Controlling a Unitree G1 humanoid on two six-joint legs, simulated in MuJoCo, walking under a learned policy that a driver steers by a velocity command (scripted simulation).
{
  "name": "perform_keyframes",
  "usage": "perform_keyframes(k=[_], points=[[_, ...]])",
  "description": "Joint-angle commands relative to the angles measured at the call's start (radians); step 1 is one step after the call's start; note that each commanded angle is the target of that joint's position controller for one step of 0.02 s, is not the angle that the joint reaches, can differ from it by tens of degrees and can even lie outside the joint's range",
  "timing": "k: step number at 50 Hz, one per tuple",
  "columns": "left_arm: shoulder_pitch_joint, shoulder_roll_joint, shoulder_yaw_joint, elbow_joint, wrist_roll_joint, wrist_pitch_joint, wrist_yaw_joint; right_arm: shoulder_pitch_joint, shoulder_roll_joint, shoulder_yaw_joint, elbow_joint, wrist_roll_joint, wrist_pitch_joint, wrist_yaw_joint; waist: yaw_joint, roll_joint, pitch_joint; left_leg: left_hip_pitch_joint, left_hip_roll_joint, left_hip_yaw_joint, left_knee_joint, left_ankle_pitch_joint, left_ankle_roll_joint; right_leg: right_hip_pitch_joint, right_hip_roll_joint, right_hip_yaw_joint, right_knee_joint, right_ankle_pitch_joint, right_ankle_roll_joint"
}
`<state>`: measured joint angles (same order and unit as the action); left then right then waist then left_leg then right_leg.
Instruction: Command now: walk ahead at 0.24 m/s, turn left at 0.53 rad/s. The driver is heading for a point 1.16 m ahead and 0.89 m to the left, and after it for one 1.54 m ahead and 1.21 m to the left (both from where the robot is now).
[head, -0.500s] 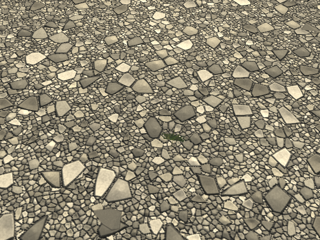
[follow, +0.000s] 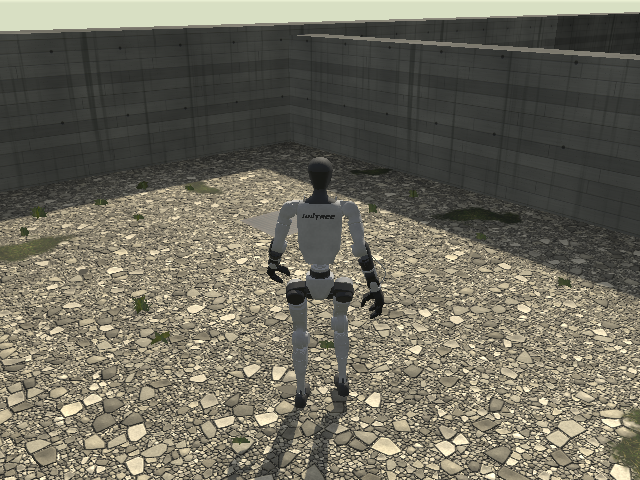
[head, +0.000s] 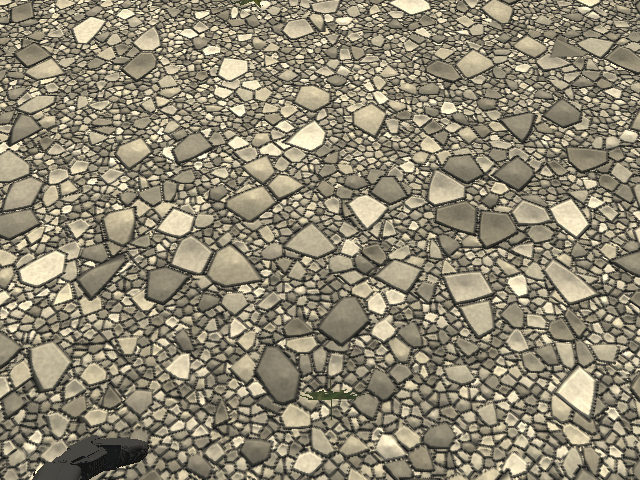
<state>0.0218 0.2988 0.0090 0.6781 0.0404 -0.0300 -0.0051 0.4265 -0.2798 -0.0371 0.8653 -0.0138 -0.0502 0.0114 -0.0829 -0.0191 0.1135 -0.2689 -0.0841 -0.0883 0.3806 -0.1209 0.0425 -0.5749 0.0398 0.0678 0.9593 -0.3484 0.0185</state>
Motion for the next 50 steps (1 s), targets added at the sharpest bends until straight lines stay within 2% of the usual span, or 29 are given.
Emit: perform_keyframes(k=[1, 4, 7, 8, 9, 10, 11, 12, 13, 14, 17, 20, 24, 26, 27, 28, 29, 30, 31, 32, 33, 34, 35, 36, 38, 40, 44, 48, 50], points=[[0.133, 0.04, -0.006, -0.03, -0.02, 0.02, 0.008, -0.09, -0.173, -0.051, -0.103, -0.001, 0.006, -0.004, 0.121, 0.133, -0.223, -0.029, 0.167, -0.194, -0.019, 0.743, 0.133, 0.237, 0.031, -0.042, -0.155, 0.147, 0.011], [0.077, 0.069, -0.004, -0.049, -0.022, 0.026, 0.025, -0.075, -0.175, -0.065, -0.119, 0.004, 0.035, -0.004, 0.102, 0.137, -0.206, -0.052, 0.142, -0.265, 0.024, 0.53, 0.095, 0.286, 0.036, -0.011, -0.252, 0.197, 0.007], [0.122, 0.078, -0.001, -0.044, -0.018, -0.003, 0.039, -0.11, -0.178, -0.08, -0.15, 0.011, 0.058, -0.012, 0.127, 0.129, -0.162, -0.082, 0.098, -0.354, 0.118, 0.257, 0.042, 0.4, 0.012, 0.03, -0.495, 0.272, -0.014], [0.149, 0.112, 0.007, -0.043, -0.009, -0.017, 0.047, -0.081, -0.139, -0.073, -0.159, 0.021, 0.058, -0.011, 0.116, 0.058, -0.17, -0.126, 0.061, -0.323, 0.218, 0.056, 0.004, 0.474, -0.115, 0.11, -0.569, 0.321, -0.044], [0.156, 0.172, 0.019, -0.062, -0.009, -0.014, 0.057, 0.026, -0.056, -0.057, -0.166, 0.022, 0.058, -0.013, 0.057, -0.148, -0.241, -0.193, -0.027, -0.154, 0.455, -0.426, -0.029, 0.587, -0.392, 0.315, -0.564, 0.557, -0.107], [0.162, 0.173, 0.027, -0.068, -0.02, 0.009, 0.056, 0.093, -0.115, -0.068, -0.173, 0.015, 0.074, -0.023, 0.054, -0.219, -0.309, -0.242, -0.087, -0.008, 0.623, -0.595, -0.034, 0.546, -0.51, 0.484, -0.622, 0.55, -0.234], [0.146, 0.114, 0.017, -0.077, -0.035, 0.022, 0.054, 0.094, -0.145, -0.077, -0.151, -0.017, 0.087, -0.025, 0.034, -0.112, -0.256, -0.283, -0.017, 0.017, 0.756, -0.545, -0.051, 0.539, -0.48, 0.424, -0.591, 0.606, -0.259], [0.114, 0.084, 0.015, -0.082, -0.033, 0.026, 0.057, 0.027, -0.137, -0.077, -0.161, -0.017, 0.097, -0.021, 0.047, -0.13, -0.223, -0.309, 0.014, 0.038, 0.798, -0.468, -0.063, 0.48, -0.441, 0.362, -0.632, 0.449, -0.256], [0.076, 0.055, 0.008, -0.089, -0.021, 0.029, 0.057, -0.022, -0.148, -0.082, -0.161, -0.013, 0.109, -0.013, 0.043, -0.089, -0.169, -0.288, 0.047, 0.031, 0.81, -0.394, -0.082, 0.411, -0.358, 0.253, -0.676, 0.374, -0.229], [0.057, 0.059, 0.011, -0.089, -0.012, 0.028, 0.061, -0.045, -0.144, -0.084, -0.169, -0.007, 0.119, -0.001, 0.037, -0.121, -0.146, -0.273, 0.054, 0.049, 0.831, -0.346, -0.092, 0.376, -0.311, 0.166, -0.682, 0.394, -0.218], [0.087, 0.058, 0.021, -0.077, -0.008, 0.02, 0.058, -0.085, -0.115, -0.074, -0.197, 0.01, 0.135, 0.02, 0.039, -0.123, -0.167, -0.253, 0.067, 0.074, 0.823, -0.293, -0.105, 0.388, -0.288, 0.027, -0.66, 0.514, -0.217], [0.139, 0.081, 0.039, -0.063, -0.004, 0.017, 0.051, -0.169, -0.099, -0.062, -0.242, 0.009, 0.144, 0.036, 0.072, -0.142, -0.171, -0.254, 0.097, 0.09, 0.685, -0.279, -0.103, 0.432, -0.323, -0.022, -0.658, 0.448, -0.221], [0.15, 0.133, 0.067, -0.064, 0.005, 0.019, 0.029, -0.238, -0.097, -0.051, -0.289, 0.018, 0.148, 0.057, 0.089, -0.171, -0.188, -0.086, 0.104, 0.151, 0.45, -0.306, -0.068, 0.383, -0.351, -0.115, -0.626, 0.369, -0.188], [0.171, 0.159, 0.081, -0.061, -0.001, 0.022, 0.017, -0.259, -0.114, -0.056, -0.308, 0.022, 0.148, 0.061, 0.097, -0.182, -0.192, -0.035, 0.09, 0.185, 0.35, -0.304, -0.048, 0.387, -0.373, -0.14, -0.583, 0.342, -0.162], [0.173, 0.168, 0.086, -0.061, -0.009, 0.026, 0.011, -0.25, -0.116, -0.058, -0.31, 0.022, 0.146, 0.061, 0.083, -0.166, -0.192, 0.015, 0.081, 0.196, 0.264, -0.267, -0.035, 0.367, -0.376, -0.167, -0.535, 0.315, -0.133], [0.182, 0.167, 0.09, -0.058, -0.018, 0.032, 0.007, -0.209, -0.123, -0.062, -0.296, 0.016, 0.139, 0.056, 0.057, -0.121, -0.196, 0.106, 0.061, 0.192, 0.151, -0.202, -0.017, 0.312, -0.36, -0.21, -0.454, 0.25, -0.081], [0.228, 0.149, 0.092, -0.046, -0.018, 0.04, 0.001, -0.146, -0.168, -0.075, -0.27, 0.003, 0.128, 0.041, 0.033, 0.033, -0.17, 0.21, 0.109, 0.048, 0.002, -0.138, 0.009, 0.181, -0.305, -0.267, -0.283, 0.103, -0.006], [0.254, 0.055, 0.068, -0.099, -0.013, 0.055, -0.001, -0.138, -0.328, -0.105, -0.299, 0.003, 0.118, 0.022, 0.065, 0.373, -0.127, 0.26, 0.431, -0.441, -0.09, 0.053, 0.108, -0.128, -0.149, -0.317, -0.008, -0.34, 0.09], [0.095, 0.103, 0.069, -0.152, 0.003, 0.076, 0.019, -0.091, -0.36, -0.127, -0.311, -0.01, 0.115, 0.012, -0.027, 0.247, -0.116, 0.146, 0.463, -0.486, -0.069, 0.265, 0.224, -0.157, -0.094, -0.097, 0.114, -0.323, 0.083], [0.094, 0.096, 0.067, -0.149, -0.013, 0.083, 0.024, -0.121, -0.313, -0.113, -0.295, -0.014, 0.115, 0.004, 0.015, 0.198, -0.1, 0.135, 0.396, -0.378, -0.051, 0.235, 0.219, -0.149, -0.109, -0.044, 0.147, -0.224, 0.072], [0.131, 0.101, 0.068, -0.125, -0.024, 0.076, 0.026, -0.202, -0.274, -0.101, -0.303, -0.008, 0.118, -0.004, 0.06, 0.183, -0.07, 0.091, 0.321, -0.291, -0.058, 0.157, 0.182, -0.123, -0.115, -0.032, 0.125, -0.103, 0.06], [0.156, 0.114, 0.074, -0.103, -0.016, 0.064, 0.027, -0.275, -0.25, -0.095, -0.32, -0.005, 0.121, -0.009, 0.087, 0.187, -0.09, 0.091, 0.254, -0.248, -0.052, 0.125, 0.152, -0.096, -0.106, -0.035, 0.119, -0.029, 0.052], [0.187, 0.126, 0.078, -0.079, -0.001, 0.061, 0.024, -0.294, -0.226, -0.087, -0.328, 0.004, 0.12, -0.012, 0.093, 0.196, -0.119, 0.093, 0.227, -0.225, -0.031, 0.214, 0.153, -0.067, -0.093, -0.046, 0.145, 0.004, 0.051], [0.198, 0.129, 0.079, -0.068, 0.002, 0.061, 0.02, -0.28, -0.21, -0.08, -0.322, 0.009, 0.118, -0.008, 0.092, 0.17, -0.154, 0.105, 0.218, -0.223, -0.016, 0.271, 0.154, -0.045, -0.083, -0.04, 0.155, 0.01, 0.049], [0.18, 0.109, 0.072, -0.07, -0.007, 0.064, 0.015, -0.236, -0.214, -0.084, -0.306, 0.011, 0.112, -0.003, 0.078, 0.125, -0.175, 0.135, 0.212, -0.256, -0.001, 0.278, 0.157, -0.046, -0.068, -0.029, 0.112, 0.01, 0.048], [0.147, 0.094, 0.064, -0.08, -0.014, 0.068, 0.016, -0.201, -0.224, -0.09, -0.297, 0.008, 0.112, -0.003, 0.056, 0.129, -0.166, 0.163, 0.207, -0.314, 0.003, 0.22, 0.166, -0.064, -0.051, -0.016, 0.035, 0.003, 0.046], [0.1, 0.098, 0.056, -0.09, -0.017, 0.062, 0.02, -0.168, -0.242, -0.099, -0.29, -0.001, 0.112, -0.001, 0.034, 0.147, -0.163, 0.174, 0.209, -0.439, 0.014, 0.166, 0.182, -0.034, -0.009, 0.022, -0.098, -0.02, 0.027], [0.097, 0.106, 0.05, -0.088, -0.031, 0.049, 0.025, -0.189, -0.251, -0.105, -0.285, -0.005, 0.11, 0.006, 0.046, 0.157, -0.17, 0.116, 0.177, -0.517, 0.038, 0.251, 0.161, 0.112, 0.038, 0.038, -0.227, -0.029, 0.0], [0.128, 0.112, 0.051, -0.08, -0.038, 0.044, 0.033, -0.219, -0.247, -0.105, -0.286, -0.003, 0.108, 0.01, 0.07, 0.167, -0.17, 0.069, 0.151, -0.553, 0.042, 0.243, 0.127, 0.229, 0.053, 0.043, -0.339, -0.019, -0.009]])
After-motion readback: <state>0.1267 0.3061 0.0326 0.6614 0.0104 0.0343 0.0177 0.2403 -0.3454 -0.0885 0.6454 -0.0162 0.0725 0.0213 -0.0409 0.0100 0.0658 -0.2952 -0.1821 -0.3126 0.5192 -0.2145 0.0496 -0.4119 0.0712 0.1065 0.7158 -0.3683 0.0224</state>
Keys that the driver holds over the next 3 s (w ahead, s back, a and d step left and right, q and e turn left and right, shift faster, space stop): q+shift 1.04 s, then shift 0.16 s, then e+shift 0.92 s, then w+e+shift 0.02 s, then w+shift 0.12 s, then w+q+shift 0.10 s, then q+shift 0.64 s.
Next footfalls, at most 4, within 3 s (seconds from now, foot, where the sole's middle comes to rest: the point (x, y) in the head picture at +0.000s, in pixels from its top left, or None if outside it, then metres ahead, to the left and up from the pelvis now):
0.16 right None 0.22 -0.09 -0.78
0.58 left None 0.06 0.11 -0.78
1.06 right None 0.22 0.01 -0.78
1.42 left None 0.01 0.07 -0.78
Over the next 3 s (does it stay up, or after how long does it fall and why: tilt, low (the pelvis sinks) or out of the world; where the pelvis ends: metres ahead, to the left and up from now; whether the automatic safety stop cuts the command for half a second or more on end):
stays up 0.36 0.09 0.00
